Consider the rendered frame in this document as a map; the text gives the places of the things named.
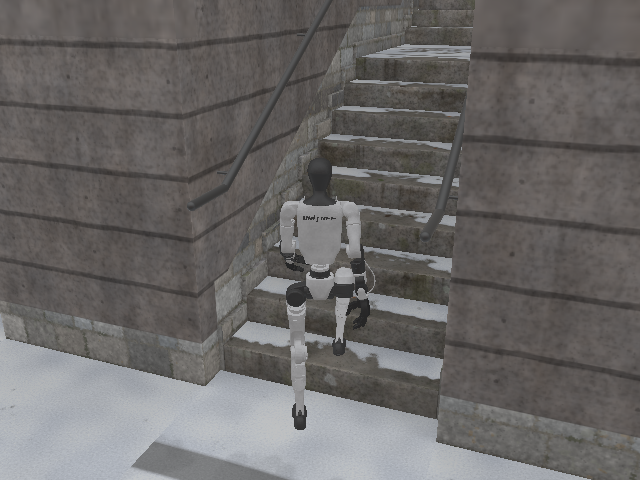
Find right robot upper arm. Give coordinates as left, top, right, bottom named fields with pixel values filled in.
left=340, top=201, right=361, bottom=259

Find left robot upper arm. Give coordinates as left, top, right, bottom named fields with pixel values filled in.
left=280, top=201, right=299, bottom=253

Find robot right hand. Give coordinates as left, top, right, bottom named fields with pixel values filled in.
left=346, top=298, right=370, bottom=330

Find right robot forearm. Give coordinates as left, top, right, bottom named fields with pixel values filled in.
left=350, top=244, right=369, bottom=300

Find robot left hand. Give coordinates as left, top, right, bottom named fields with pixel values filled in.
left=285, top=254, right=309, bottom=272

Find robot left foot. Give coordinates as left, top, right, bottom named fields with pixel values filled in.
left=292, top=403, right=307, bottom=430

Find right robot thigh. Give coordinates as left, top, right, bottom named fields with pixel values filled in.
left=334, top=267, right=354, bottom=298

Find left robot forearm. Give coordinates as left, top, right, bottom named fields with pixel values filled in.
left=279, top=240, right=296, bottom=264

